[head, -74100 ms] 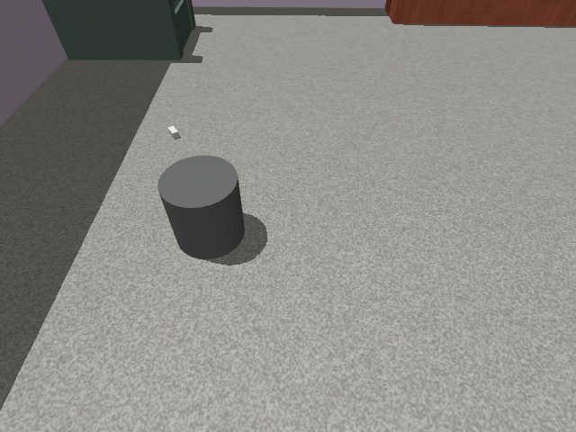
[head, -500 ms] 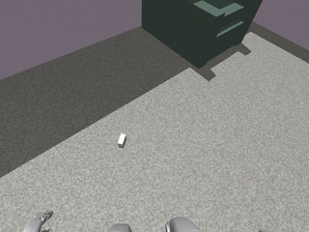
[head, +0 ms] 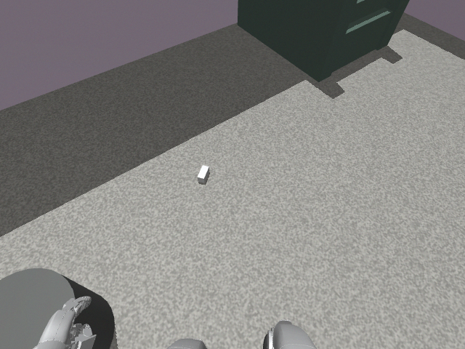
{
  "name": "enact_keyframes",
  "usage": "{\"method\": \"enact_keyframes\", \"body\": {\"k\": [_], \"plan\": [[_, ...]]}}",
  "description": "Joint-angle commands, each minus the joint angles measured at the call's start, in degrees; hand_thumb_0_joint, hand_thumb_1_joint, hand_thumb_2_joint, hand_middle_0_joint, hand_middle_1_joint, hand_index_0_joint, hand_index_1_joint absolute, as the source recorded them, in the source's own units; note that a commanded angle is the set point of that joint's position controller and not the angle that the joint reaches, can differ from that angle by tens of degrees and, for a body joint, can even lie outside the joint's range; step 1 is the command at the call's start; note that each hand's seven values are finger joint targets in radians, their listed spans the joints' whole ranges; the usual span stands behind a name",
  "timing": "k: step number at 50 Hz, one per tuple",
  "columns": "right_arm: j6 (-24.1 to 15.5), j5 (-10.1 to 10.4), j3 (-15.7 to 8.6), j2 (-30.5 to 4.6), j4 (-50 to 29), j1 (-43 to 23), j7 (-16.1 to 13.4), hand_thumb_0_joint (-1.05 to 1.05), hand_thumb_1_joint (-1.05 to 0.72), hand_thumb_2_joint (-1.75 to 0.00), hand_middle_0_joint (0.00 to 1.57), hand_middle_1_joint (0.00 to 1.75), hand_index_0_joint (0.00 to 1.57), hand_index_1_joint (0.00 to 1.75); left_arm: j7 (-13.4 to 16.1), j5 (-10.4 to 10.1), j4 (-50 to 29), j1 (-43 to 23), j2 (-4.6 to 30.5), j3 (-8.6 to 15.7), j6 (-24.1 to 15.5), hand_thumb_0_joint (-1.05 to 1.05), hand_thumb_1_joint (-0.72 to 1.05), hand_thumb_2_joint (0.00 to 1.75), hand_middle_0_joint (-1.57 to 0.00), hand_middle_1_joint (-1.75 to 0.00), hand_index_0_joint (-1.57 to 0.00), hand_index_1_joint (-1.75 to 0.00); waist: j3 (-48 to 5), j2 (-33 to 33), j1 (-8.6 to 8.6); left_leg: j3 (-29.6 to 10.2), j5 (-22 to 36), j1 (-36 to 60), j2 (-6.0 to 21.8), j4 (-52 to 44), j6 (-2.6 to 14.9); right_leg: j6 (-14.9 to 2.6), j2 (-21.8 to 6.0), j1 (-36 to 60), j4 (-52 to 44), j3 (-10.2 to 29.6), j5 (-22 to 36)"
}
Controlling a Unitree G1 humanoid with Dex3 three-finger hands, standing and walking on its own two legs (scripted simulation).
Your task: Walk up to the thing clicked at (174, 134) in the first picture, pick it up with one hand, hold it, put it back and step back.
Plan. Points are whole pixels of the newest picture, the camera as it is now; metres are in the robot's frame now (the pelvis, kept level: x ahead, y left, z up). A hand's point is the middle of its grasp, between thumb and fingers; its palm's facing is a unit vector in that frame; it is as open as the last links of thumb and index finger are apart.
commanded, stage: step back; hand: left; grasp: from above
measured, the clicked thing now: (203, 174) +0.92 +0.20 -0.73
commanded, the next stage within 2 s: stand in 1.44 s
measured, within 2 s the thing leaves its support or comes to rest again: neither
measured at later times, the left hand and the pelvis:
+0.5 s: hand out of the picture -0.09 +0.25 -0.12, palm faces -0.02 -0.90 -0.43, open 7.4 cm; pelvis -0.15 -0.02 +0.01, yaw -2 degrees
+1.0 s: hand out of the picture -0.08 +0.24 -0.12, palm faces +0.03 -0.92 -0.39, open 7.3 cm; pelvis -0.15 -0.03 +0.01, yaw +0 degrees
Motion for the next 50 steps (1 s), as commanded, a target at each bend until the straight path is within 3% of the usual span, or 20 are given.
{"method": "enact_keyframes", "body": {"k": [1,4,11,14,15,16,17,20,25,29,30,31,32,36,41,42,43,44,45,50], "plan": [[-2.08,-1.03,-5.93,-20.98,-5.81,-0.88,0.0,0.0,-0.9,-0.9,0.2,0.3,0.2,0.3,1.81,0.2,-4.69,-3.2,11.63,3.81,-0.29,0.0,0.9,0.9,-0.2,-0.3,-0.2,-0.3,-12.1,13.76,-3.19,-30.05,25.84,-5.37,27.16,-19.71,16.7,-1.26,7.88,0.69,25.82,7.65,-23.13],[-2.37,-0.76,-3.42,-15.17,-6.46,-5.78,-0.98,0.0,-0.9,-0.9,0.2,0.3,0.2,0.3,1.27,-1.2,-1.11,3.2,10.65,3.66,-0.03,0.0,0.9,0.9,-0.2,-0.3,-0.2,-0.3,-10.66,7.61,1.61,-14.2,33.46,-4.32,18.61,-14.12,11.62,-1.75,9.86,-1.02,33.69,9.79,-15.65],[-1.48,-0.57,-3.78,-14.47,-5.52,-1.09,-0.43,0.0,-0.9,-0.9,0.2,0.3,0.2,0.3,0.04,-0.08,0.09,3.8,9.14,2.92,-2.29,0.0,0.9,0.9,-0.2,-0.3,-0.2,-0.3,-16.06,12.63,-2.31,-13.08,21.23,9.01,17.03,-11.14,11.22,0.0,5.97,4.63,-0.61,0.7,-14.83],[-0.16,-0.11,-3.57,-14.74,-5.59,-3.92,0.18,0.0,-0.9,-0.9,0.2,0.3,0.2,0.3,0.04,0.65,5.15,11.78,9.61,3.22,-3.44,0.0,0.9,0.9,-0.2,-0.3,-0.2,-0.3,-17.0,10.82,1.28,-9.82,8.39,-0.59,14.38,-6.88,7.02,-2.55,6.81,18.52,-20.81,-0.88,-3.92],[-0.19,-0.09,-2.81,-11.58,-6.01,-3.03,0.43,0.0,-0.9,-0.9,0.2,0.3,0.2,0.3,0.04,1.46,5.47,12.03,12.7,4.37,-3.88,0.0,0.9,0.9,-0.2,-0.3,-0.2,-0.3,-14.8,2.87,1.01,-7.84,-0.98,-13.47,9.29,0.05,3.15,-5.0,0.12,23.14,-21.31,12.92,-9.83],[-0.44,-0.12,-2.32,-9.11,-7.09,-5.6,-0.12,0.0,-0.9,-0.9,0.2,0.3,0.2,0.3,0.02,1.52,3.62,8.21,18.74,5.75,-3.85,0.0,0.9,0.9,-0.2,-0.3,-0.2,-0.3,-11.33,-9.13,2.88,-5.99,-10.5,-17.99,1.15,8.84,-0.4,-11.57,-14.15,11.97,-27.33,29.41,-20.76],[-0.12,-0.26,-3.53,-12.35,-6.86,-8.16,-0.44,0.0,-0.9,-0.9,0.2,0.3,0.2,0.3,0.28,1.72,2.1,3.51,21.92,6.27,-4.09,0.0,0.9,0.9,-0.2,-0.3,-0.2,-0.3,-7.07,-9.76,3.37,-11.05,-11.12,-13.14,3.25,20.01,-1.77,-17.4,-21.27,-1.54,-30.59,36.86,-24.91],[-1.18,1.08,-3.36,-12.1,-2.58,-1.85,-0.04,0.0,-0.9,-0.9,0.2,0.3,0.2,0.3,0.53,1.07,1.76,-2.56,14.51,4.57,-4.98,0.0,0.9,0.9,-0.2,-0.3,-0.2,-0.3,-5.65,-1.74,-1.43,-9.94,-2.16,-13.62,0.1,23.5,-1.63,-10.73,-9.28,4.1,-22.5,15.65,-7.24],[-2.78,-0.32,-2.91,-10.81,-2.33,-4.23,1.39,0.0,-0.9,-0.9,0.2,0.3,0.2,0.3,-0.48,1.84,4.33,4.49,14.77,4.81,-5.36,0.0,0.9,0.9,-0.2,-0.3,-0.2,-0.3,-5.91,-7.97,3.57,-4.27,-6.17,-13.19,2.93,5.43,-2.43,-10.12,-8.33,12.96,-23.87,16.17,-24.7],[-4.72,-0.21,-3.64,-10.36,1.17,0.6,1.32,0.0,-0.9,-0.9,0.2,0.3,0.2,0.3,-1.27,1.03,4.42,4.15,13.87,2.94,-4.04,0.0,0.9,0.9,-0.2,-0.3,-0.2,-0.3,-8.23,-5.43,0.26,1.25,0.7,6.12,1.43,-16.55,-0.43,-7.91,-5.57,6.85,-16.48,9.59,-14.0],[-5.1,-0.74,-4.43,-11.59,2.1,3.15,1.0,0.0,-0.9,-0.9,0.2,0.3,0.2,0.3,-1.34,0.99,4.16,4.92,11.04,1.97,-3.93,0.0,0.9,0.9,-0.2,-0.3,-0.2,-0.3,-10.38,0.22,-1.02,-5.59,0.71,14.28,4.67,-17.91,0.6,-5.94,-3.2,0.49,-9.41,6.27,-11.25],[-5.26,-0.98,-5.13,-16.08,2.16,4.62,0.72,0.0,-0.9,-0.9,0.2,0.3,0.2,0.3,-1.59,-0.18,3.35,2.65,7.94,1.06,-4.03,0.0,0.9,0.9,-0.2,-0.3,-0.2,-0.3,-10.86,11.67,-2.34,-27.78,-17.12,14.55,17.08,-24.16,6.27,-2.06,4.04,-8.95,1.06,0.25,-15.46],[-5.27,-0.52,-5.88,-20.27,1.74,4.63,0.9,0.0,-0.9,-0.9,0.2,0.3,0.2,0.3,-1.08,0.13,3.74,-1.03,12.61,2.77,-4.04,0.0,0.9,0.9,-0.2,-0.3,-0.2,-0.3,-7.32,10.25,-3.94,-34.99,-28.04,3.33,24.15,-28.35,13.01,-1.89,2.78,-6.29,9.44,1.15,-18.49],[-6.11,-0.54,-4.31,-15.59,0.86,0.61,0.55,0.0,-0.9,-0.9,0.2,0.3,0.2,0.3,-1.91,-0.27,6.04,4.16,11.69,2.6,-4.9,0.0,0.9,0.9,-0.2,-0.3,-0.2,-0.3,-6.93,10.25,-0.78,-20.0,-8.54,3.53,17.63,-22.58,9.53,-2.09,1.1,-2.42,5.5,1.7,-12.54],[-4.03,-0.17,-3.69,-13.5,-0.48,-2.93,1.03,0.0,-0.9,-0.9,0.2,0.3,0.2,0.3,-1.75,0.31,9.16,8.84,9.61,3.19,-5.57,0.0,0.9,0.9,-0.2,-0.3,-0.2,-0.3,-8.5,10.47,2.18,-10.71,-7.3,-9.45,12.84,-13.3,5.88,-2.22,5.85,19.18,-14.16,-3.65,-3.72],[-3.73,0.09,-2.44,-9.97,-0.61,-1.76,0.87,0.0,-0.9,-0.9,0.2,0.3,0.2,0.3,-1.24,0.65,9.94,10.21,10.77,3.64,-5.97,0.0,0.9,0.9,-0.2,-0.3,-0.2,-0.3,-9.51,4.84,3.0,-8.24,-6.77,-14.16,9.86,-6.29,3.58,-2.18,4.17,25.44,-18.0,1.01,-3.35],[-3.78,0.49,-1.53,-6.63,-2.06,-3.27,0.71,0.0,-0.9,-0.9,0.2,0.3,0.2,0.3,-0.66,1.38,9.63,12.02,15.42,4.63,-6.42,0.0,0.9,0.9,-0.2,-0.3,-0.2,-0.3,-9.39,-7.05,4.75,-4.91,-8.77,-22.36,1.39,7.57,0.38,-6.6,-7.84,25.6,-26.01,22.79,-14.96],[-3.43,-0.12,-2.32,-9.2,-1.3,-3.21,-0.02,0.0,-0.9,-0.9,0.2,0.3,0.2,0.3,-0.68,1.29,8.57,9.16,19.05,5.26,-6.61,0.0,0.9,0.9,-0.2,-0.3,-0.2,-0.3,-7.31,-6.35,4.12,-6.05,-12.52,-18.91,2.23,14.96,-0.59,-12.42,-17.72,15.45,-31.13,32.27,-27.13],[-3.6,-0.05,-3.22,-11.9,-0.09,-0.48,-0.11,0.0,-0.9,-0.9,0.2,0.3,0.2,0.3,-0.72,0.88,6.86,5.39,18.59,5.19,-6.75,0.0,0.9,0.9,-0.2,-0.3,-0.2,-0.3,-5.09,-2.77,2.2,-8.0,-11.08,-17.64,4.27,17.53,-0.71,-15.07,-18.91,12.34,-30.35,32.21,-26.08],[-4.2,-0.03,-2.63,-10.09,3.13,2.77,0.83,0.0,-0.9,-0.9,0.2,0.3,0.2,0.3,-0.72,0.46,7.09,2.03,14.32,3.6,-7.17,0.0,0.9,0.9,-0.2,-0.3,-0.2,-0.3,-6.75,-4.81,0.48,-4.14,-3.96,-8.42,5.82,7.8,-1.04,-10.53,-10.42,8.84,-23.6,13.15,-3.43]]}}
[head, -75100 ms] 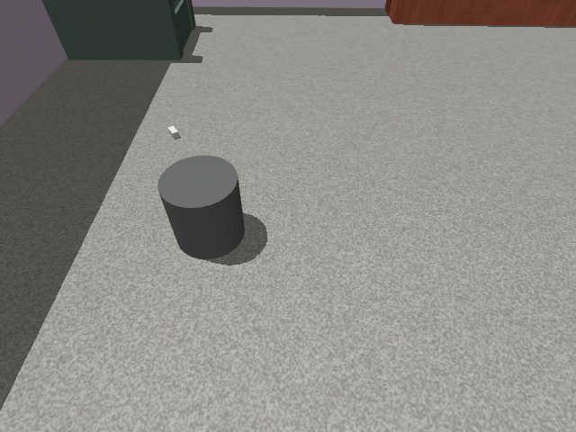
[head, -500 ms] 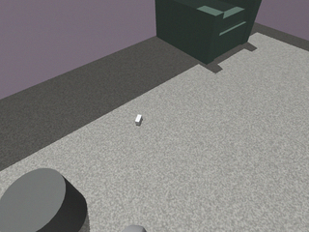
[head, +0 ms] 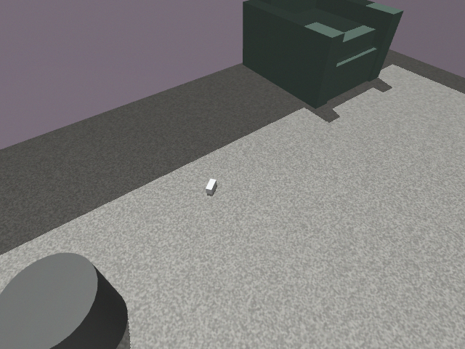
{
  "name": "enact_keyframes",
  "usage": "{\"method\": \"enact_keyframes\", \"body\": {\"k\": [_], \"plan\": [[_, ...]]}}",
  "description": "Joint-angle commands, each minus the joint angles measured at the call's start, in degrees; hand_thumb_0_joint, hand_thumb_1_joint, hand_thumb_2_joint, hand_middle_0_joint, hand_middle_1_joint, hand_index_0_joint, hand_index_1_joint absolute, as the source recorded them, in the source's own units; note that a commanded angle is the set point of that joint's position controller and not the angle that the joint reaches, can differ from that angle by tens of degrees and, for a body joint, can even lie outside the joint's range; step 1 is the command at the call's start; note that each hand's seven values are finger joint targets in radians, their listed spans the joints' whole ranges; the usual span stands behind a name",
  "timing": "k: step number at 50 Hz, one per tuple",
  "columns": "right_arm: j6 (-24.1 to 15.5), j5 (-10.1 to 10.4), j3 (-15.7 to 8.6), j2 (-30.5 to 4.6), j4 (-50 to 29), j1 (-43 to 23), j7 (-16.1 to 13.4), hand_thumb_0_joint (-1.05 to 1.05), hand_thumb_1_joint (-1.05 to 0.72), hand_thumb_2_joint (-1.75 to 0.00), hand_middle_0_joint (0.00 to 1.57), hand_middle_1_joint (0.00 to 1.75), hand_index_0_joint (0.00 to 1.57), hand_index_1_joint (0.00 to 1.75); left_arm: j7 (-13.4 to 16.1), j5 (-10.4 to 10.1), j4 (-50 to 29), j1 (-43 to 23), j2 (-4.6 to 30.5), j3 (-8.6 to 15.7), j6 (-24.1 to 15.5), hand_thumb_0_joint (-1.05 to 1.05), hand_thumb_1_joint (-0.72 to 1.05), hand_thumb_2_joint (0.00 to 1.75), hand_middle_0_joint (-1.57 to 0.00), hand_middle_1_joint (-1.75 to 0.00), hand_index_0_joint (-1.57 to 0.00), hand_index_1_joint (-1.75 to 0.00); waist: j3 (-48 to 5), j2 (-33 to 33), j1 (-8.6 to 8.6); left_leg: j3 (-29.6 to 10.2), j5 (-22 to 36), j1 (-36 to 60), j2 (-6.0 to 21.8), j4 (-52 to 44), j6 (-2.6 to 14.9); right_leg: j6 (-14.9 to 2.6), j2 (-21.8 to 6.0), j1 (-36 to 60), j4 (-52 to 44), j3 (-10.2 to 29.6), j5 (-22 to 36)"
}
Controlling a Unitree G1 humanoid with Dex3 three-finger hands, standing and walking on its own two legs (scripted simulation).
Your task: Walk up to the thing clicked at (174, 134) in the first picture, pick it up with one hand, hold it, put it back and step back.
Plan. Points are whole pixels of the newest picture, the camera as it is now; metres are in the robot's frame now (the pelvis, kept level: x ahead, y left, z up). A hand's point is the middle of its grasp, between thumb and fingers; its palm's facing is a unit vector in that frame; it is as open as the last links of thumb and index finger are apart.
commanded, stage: step back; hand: left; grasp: from above
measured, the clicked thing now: (211, 186) +1.06 +0.23 -0.74
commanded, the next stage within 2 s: stand in 0.44 s
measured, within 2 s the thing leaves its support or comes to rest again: neither
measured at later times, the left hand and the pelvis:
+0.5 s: hand out of the picture +0.14 +0.28 -0.14, palm faces +0.00 -0.94 -0.35, open 7.3 cm; pelvis +0.04 +0.02 +0.01, yaw -1 degrees
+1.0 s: hand out of the picture +0.11 +0.27 -0.14, palm faces -0.05 -0.94 -0.34, open 7.3 cm; pelvis +0.04 +0.02 +0.02, yaw -1 degrees
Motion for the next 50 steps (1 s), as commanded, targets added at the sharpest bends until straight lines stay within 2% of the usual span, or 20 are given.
{"method": "enact_keyframes", "body": {"k": [1,3,4,5,6,7,8,10,11,12,14,16,19,21,22,28,33,36,46,50], "plan": [[-1.93,-0.1,-2.15,-8.55,-2.98,0.31,-0.02,0.0,-0.9,-0.9,0.2,0.3,0.2,0.3,1.04,-0.09,-4.53,-4.51,16.99,3.49,-1.44,0.0,0.9,0.9,-0.2,-0.3,-0.2,-0.3,-0.06,-10.96,-0.53,2.13,1.36,1.19,2.47,-8.31,-0.09,-8.14,-13.9,-2.57,-14.11,14.11,3.33],[-2.02,-0.08,-2.0,-7.64,-2.42,-0.71,-0.07,0.0,-0.9,-0.9,0.2,0.3,0.2,0.3,1.06,-0.57,-4.5,-5.72,16.36,2.82,-0.88,0.0,0.9,0.9,-0.2,-0.3,-0.2,-0.3,-1.12,-11.22,-1.12,5.4,6.27,7.12,1.41,-16.73,0.04,-6.89,-12.12,-4.08,-10.43,10.27,9.92],[-2.21,-0.02,-1.94,-7.27,-1.62,0.19,-0.32,0.0,-0.9,-0.9,0.2,0.3,0.2,0.3,1.09,-0.93,-4.46,-6.17,15.82,2.38,-0.49,0.0,0.9,0.9,-0.2,-0.3,-0.2,-0.3,-2.31,-10.19,-1.91,5.91,11.71,10.77,0.91,-22.29,0.02,-5.64,-10.99,-3.75,-6.89,9.02,14.74],[-2.49,-0.28,-2.03,-7.76,-1.39,-0.07,-0.74,0.0,-0.9,-0.9,0.2,0.3,0.2,0.3,1.15,-1.18,-4.53,-5.52,13.85,1.47,-0.21,0.0,0.9,0.9,-0.2,-0.3,-0.2,-0.3,-3.64,-8.08,-2.29,3.34,18.37,13.36,2.01,-25.45,0.68,-3.7,-9.68,-3.98,-3.38,7.74,20.05],[-2.84,-0.55,-2.45,-10.15,-1.6,-0.34,-1.14,0.0,-0.9,-0.9,0.2,0.3,0.2,0.3,1.16,-1.69,-4.78,-4.72,11.8,0.7,0.01,0.0,0.9,0.9,-0.2,-0.3,-0.2,-0.3,-6.28,-2.07,-1.91,-4.46,26.66,15.55,8.24,-26.43,2.49,-1.27,-6.89,-4.85,0.6,6.0,18.3],[-3.09,-0.15,-2.28,-12.6,-2.81,-4.87,-1.23,0.0,-0.9,-0.9,0.2,0.3,0.2,0.3,1.23,-2.67,-4.24,-3.87,10.7,0.45,0.61,0.0,0.9,0.9,-0.2,-0.3,-0.2,-0.3,-6.36,2.96,-0.06,-13.1,24.35,10.55,14.79,-29.15,6.59,0.81,-1.42,-3.68,3.34,2.91,4.95],[-2.96,0.31,-2.38,-14.54,-2.91,-6.97,-1.0,0.0,-0.9,-0.9,0.2,0.3,0.2,0.3,1.61,-2.54,-2.68,-3.35,12.54,1.14,1.01,0.0,0.9,0.9,-0.2,-0.3,-0.2,-0.3,-5.77,4.29,0.27,-13.65,24.17,5.97,16.94,-28.55,9.76,0.66,-1.48,1.71,2.03,2.96,-3.69],[-2.64,0.32,-1.21,-11.61,-1.94,-9.44,-0.9,0.0,-0.9,-0.9,0.2,0.3,0.2,0.3,1.59,-1.93,-1.43,-3.45,12.11,0.72,0.54,0.0,0.9,0.9,-0.2,-0.3,-0.2,-0.3,-5.67,2.99,1.13,-8.04,26.64,6.08,13.3,-27.04,6.45,-0.05,-2.63,4.45,-3.84,4.27,2.59],[-2.62,0.52,-0.94,-10.83,-1.72,-9.79,-0.96,0.0,-0.9,-0.9,0.2,0.3,0.2,0.3,1.6,-1.77,-0.96,-3.56,12.85,0.87,0.24,0.0,0.9,0.9,-0.2,-0.3,-0.2,-0.3,-6.83,3.36,0.7,-5.38,28.3,6.9,11.3,-25.75,4.33,-0.35,-3.82,5.88,-5.59,5.22,8.27],[-2.58,0.72,-0.78,-10.42,-1.22,-9.65,-1.03,0.0,-0.9,-0.9,0.2,0.3,0.2,0.3,1.53,-1.87,-0.32,-3.41,13.66,1.02,0.02,0.0,0.9,0.9,-0.2,-0.3,-0.2,-0.3,-7.47,3.54,0.36,-3.74,28.86,7.28,9.48,-24.57,2.98,-0.5,-4.73,6.75,-6.04,6.34,13.01],[-2.5,1.0,-0.51,-9.6,-0.34,-10.17,-1.01,0.0,-0.9,-0.9,0.2,0.3,0.2,0.3,1.52,-2.0,0.26,-4.25,13.93,0.94,-0.06,0.0,0.9,0.9,-0.2,-0.3,-0.2,-0.3,-9.41,2.03,-0.15,-1.62,30.77,11.07,8.42,-24.05,2.21,-0.7,-6.12,6.72,-6.82,7.05,18.44],[-2.35,1.07,-0.52,-9.4,0.48,-10.69,-1.01,0.0,-0.9,-0.9,0.2,0.3,0.2,0.3,1.66,-1.91,0.75,-5.43,13.89,0.89,-0.11,0.0,0.9,0.9,-0.2,-0.3,-0.2,-0.3,-10.38,0.01,-0.5,-0.59,33.35,12.63,8.39,-23.54,2.36,-0.61,-6.55,7.43,-7.8,6.99,21.36],[-2.24,1.08,-0.47,-8.95,1.49,-12.4,-1.0,0.0,-0.9,-0.9,0.2,0.3,0.2,0.3,1.72,-1.74,1.71,-6.63,13.28,0.65,0.1,0.0,0.9,0.9,-0.2,-0.3,-0.2,-0.3,-9.27,-1.13,-0.58,-0.31,32.58,13.25,8.7,-25.17,2.34,-0.33,-6.38,7.23,-9.3,6.44,20.74],[-2.06,0.97,-0.3,-8.62,1.87,-13.49,-0.91,0.0,-0.9,-0.9,0.2,0.3,0.2,0.3,1.67,-1.59,1.93,-7.52,13.29,0.66,0.16,0.0,0.9,0.9,-0.2,-0.3,-0.2,-0.3,-7.77,-2.01,-0.65,-0.21,29.21,11.99,8.68,-26.77,2.23,-0.06,-6.4,7.39,-10.98,6.64,18.86],[-2.31,1.62,0.2,-8.57,2.33,-12.5,-0.63,0.0,-0.9,-0.9,0.2,0.3,0.2,0.3,1.32,-1.98,3.6,-7.46,11.37,-0.72,0.16,0.0,0.9,0.9,-0.2,-0.3,-0.2,-0.3,-7.67,-2.25,-1.64,-1.19,28.82,15.54,8.52,-28.66,1.92,-0.09,-6.75,5.96,-13.15,7.01,17.92],[-2.51,1.12,0.41,-8.4,3.65,-13.55,-0.12,0.0,-0.9,-0.9,0.2,0.3,0.2,0.3,1.03,-1.76,4.96,-9.74,12.19,-0.8,0.08,0.0,0.9,0.9,-0.2,-0.3,-0.2,-0.3,-4.98,-1.95,-1.6,-1.14,22.44,14.6,8.5,-33.51,1.24,0.72,-6.83,6.51,-17.38,6.75,10.99],[-2.83,1.18,0.17,-8.39,4.2,-14.61,-0.13,0.0,-0.9,-0.9,0.2,0.3,0.2,0.3,1.04,-1.54,6.08,-9.38,12.18,-0.92,-0.11,0.0,0.9,0.9,-0.2,-0.3,-0.2,-0.3,-6.44,-2.24,-1.12,-0.65,24.91,16.43,8.48,-34.18,0.88,0.67,-7.36,7.5,-18.19,6.73,12.64],[-2.91,1.27,0.24,-8.75,4.7,-14.05,-0.11,0.0,-0.9,-0.9,0.2,0.3,0.2,0.3,1.03,-1.57,6.28,-9.75,12.08,-0.93,-0.12,0.0,0.9,0.9,-0.2,-0.3,-0.2,-0.3,-6.86,-1.48,-1.51,-0.37,25.38,16.35,8.49,-34.42,0.76,0.7,-7.46,8.53,-18.37,6.64,13.47],[-2.49,1.08,0.54,-9.07,5.92,-12.36,-0.17,0.0,-0.9,-0.9,0.2,0.3,0.2,0.3,0.98,-1.57,6.71,-8.82,12.12,-1.1,0.25,0.0,0.9,0.9,-0.2,-0.3,-0.2,-0.3,-5.19,-1.94,-1.56,-0.49,18.59,14.78,8.09,-36.0,0.47,0.53,-7.28,6.83,-19.4,6.71,8.38],[-2.62,1.08,0.79,-8.8,6.08,-11.58,-0.19,0.0,-0.9,-0.9,0.2,0.3,0.2,0.3,0.98,-1.58,6.52,-8.36,12.26,-1.21,0.18,0.0,0.9,0.9,-0.2,-0.3,-0.2,-0.3,-6.17,-2.74,-1.62,-0.22,23.34,16.17,8.38,-35.03,0.46,0.43,-7.53,6.99,-19.02,6.83,11.72]]}}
